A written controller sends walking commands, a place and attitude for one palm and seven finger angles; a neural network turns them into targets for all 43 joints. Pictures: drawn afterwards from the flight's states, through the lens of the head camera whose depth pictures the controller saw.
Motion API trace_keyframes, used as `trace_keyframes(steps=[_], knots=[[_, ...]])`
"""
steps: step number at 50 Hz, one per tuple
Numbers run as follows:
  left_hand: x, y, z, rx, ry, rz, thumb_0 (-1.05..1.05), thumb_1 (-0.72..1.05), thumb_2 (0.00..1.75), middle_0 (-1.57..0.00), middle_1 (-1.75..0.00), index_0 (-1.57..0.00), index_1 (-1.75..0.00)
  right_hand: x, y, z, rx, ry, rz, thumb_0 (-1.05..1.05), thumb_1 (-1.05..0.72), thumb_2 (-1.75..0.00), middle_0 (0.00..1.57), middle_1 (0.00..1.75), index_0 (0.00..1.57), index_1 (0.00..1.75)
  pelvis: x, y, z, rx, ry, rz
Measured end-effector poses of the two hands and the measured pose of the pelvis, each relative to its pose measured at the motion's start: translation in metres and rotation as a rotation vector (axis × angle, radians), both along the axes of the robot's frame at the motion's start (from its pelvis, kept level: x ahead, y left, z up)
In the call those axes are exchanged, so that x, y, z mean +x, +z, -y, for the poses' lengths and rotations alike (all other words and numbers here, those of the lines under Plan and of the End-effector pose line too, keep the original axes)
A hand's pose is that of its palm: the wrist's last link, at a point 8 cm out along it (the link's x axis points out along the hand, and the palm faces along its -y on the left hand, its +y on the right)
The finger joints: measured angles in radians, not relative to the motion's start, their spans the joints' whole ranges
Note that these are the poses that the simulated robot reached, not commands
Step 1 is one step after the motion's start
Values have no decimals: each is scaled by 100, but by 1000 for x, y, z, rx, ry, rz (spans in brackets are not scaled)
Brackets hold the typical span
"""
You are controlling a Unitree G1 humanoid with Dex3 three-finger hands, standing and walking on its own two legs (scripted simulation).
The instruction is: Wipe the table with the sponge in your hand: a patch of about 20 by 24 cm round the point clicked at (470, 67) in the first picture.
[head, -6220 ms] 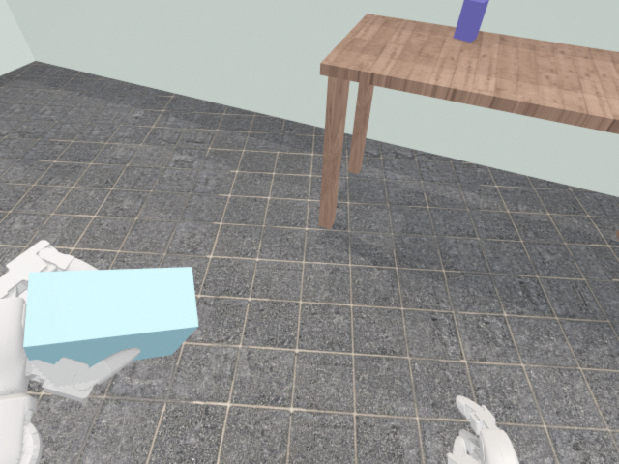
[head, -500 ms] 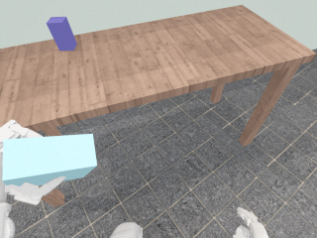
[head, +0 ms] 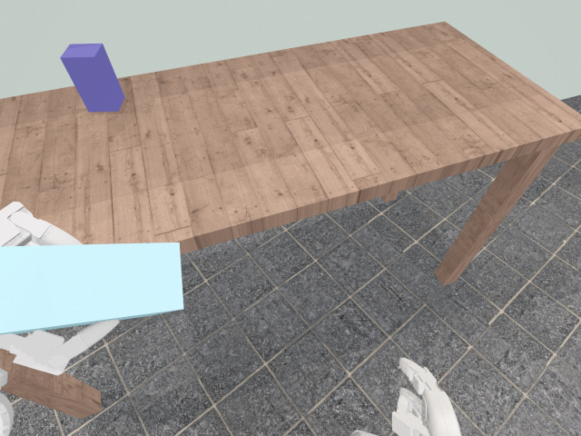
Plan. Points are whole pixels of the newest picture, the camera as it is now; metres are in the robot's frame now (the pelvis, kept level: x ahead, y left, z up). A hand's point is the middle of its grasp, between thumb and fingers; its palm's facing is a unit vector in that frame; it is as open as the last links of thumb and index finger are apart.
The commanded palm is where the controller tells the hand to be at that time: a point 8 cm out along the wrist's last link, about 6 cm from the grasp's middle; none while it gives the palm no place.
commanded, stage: take the last steps up to it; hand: left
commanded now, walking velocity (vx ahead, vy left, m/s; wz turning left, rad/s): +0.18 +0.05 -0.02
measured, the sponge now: (118, 287) +0.23 +0.19 +0.16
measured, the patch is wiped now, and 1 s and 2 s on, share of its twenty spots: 0.00 0.00 0.00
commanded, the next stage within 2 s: come to a stop and stand still in 0.26 s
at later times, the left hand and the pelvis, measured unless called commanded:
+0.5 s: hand (78, 226) +0.28 +0.24 +0.18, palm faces +0.41 -0.81 -0.42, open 9.9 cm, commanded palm +0.23 +0.28 +0.18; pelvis +0.07 +0.00 -0.01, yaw +0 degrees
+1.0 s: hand (108, 258) +0.26 +0.21 +0.17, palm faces +0.39 -0.84 -0.39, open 9.9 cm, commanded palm +0.20 +0.25 +0.18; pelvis +0.04 -0.03 +0.00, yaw +0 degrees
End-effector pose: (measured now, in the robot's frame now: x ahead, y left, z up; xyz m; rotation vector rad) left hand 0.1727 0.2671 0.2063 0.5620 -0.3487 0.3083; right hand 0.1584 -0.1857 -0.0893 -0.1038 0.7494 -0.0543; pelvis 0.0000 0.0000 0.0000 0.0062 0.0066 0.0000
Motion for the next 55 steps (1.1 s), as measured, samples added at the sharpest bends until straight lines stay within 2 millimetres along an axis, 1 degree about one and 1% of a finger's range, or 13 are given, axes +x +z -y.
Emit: trace_keyframes(steps=[3,7,13,18,23,27,30,34,38,42,47,51,55], knots=[[8,1,7,48,36,-15,-1,-49,101,-77,-134,-78,-134,7,-15,7,19,6,-24,1,-90,-90,20,30,21,31,12,-7,10,12,2,6],[25,-9,9,6,90,-42,-1,-49,101,-77,-134,-78,-134,16,-29,32,-8,7,-84,1,-90,-90,20,30,21,31,25,-8,17,19,10,17],[45,-15,16,-40,75,-89,-1,-49,101,-77,-134,-78,-134,30,-8,73,-109,-31,-110,1,-90,-90,20,30,21,30,41,5,20,43,18,14],[53,-7,15,-17,18,-62,-1,-49,101,-77,-134,-78,-134,46,14,89,-189,-62,-70,1,-90,-90,20,30,20,30,54,7,15,41,17,11],[63,-6,-6,-18,6,26,-1,-49,101,-77,-134,-78,-134,66,20,80,-237,-81,-14,1,-91,-90,20,29,20,30,69,-5,-2,5,8,31],[76,-15,-22,-49,27,41,-1,-49,101,-77,-134,-78,-134,78,21,53,-190,-68,17,1,-91,-90,19,29,20,30,71,-6,-5,13,-2,36],[78,-18,-20,-76,34,13,-1,-49,101,-77,-134,-78,-134,80,21,30,-123,-21,43,1,-91,-90,20,29,20,30,67,-2,-3,-2,-3,35],[70,-15,-1,-74,1,-14,-1,-49,101,-77,-134,-78,-134,76,18,11,-42,30,68,1,-90,-90,20,30,21,30,61,-1,5,-9,-11,31],[57,-11,16,-35,1,-39,-1,-49,101,-77,-134,-78,-134,66,5,13,5,51,50,1,-90,-90,20,30,21,30,53,-4,18,-19,-4,43],[48,-13,23,-59,37,-68,-1,-49,101,-77,-134,-78,-134,48,-5,34,-11,28,-11,1,-90,-90,20,30,21,31,49,-3,26,-5,-13,40],[45,-19,24,-96,48,-58,-1,-49,101,-77,-134,-78,-134,28,-6,69,-100,-25,-57,1,-90,-90,20,30,21,30,45,-3,28,-5,1,39],[41,-24,21,-112,35,-46,-1,-49,101,-77,-134,-78,-134,15,4,89,-162,-73,-62,1,-90,-90,20,30,21,30,38,-2,29,0,-5,50],[33,-27,23,-101,29,-64,-1,-49,101,-77,-134,-78,-134,9,14,97,-183,-86,-24,1,-90,-90,20,30,20,30,30,0,32,-3,-9,42]])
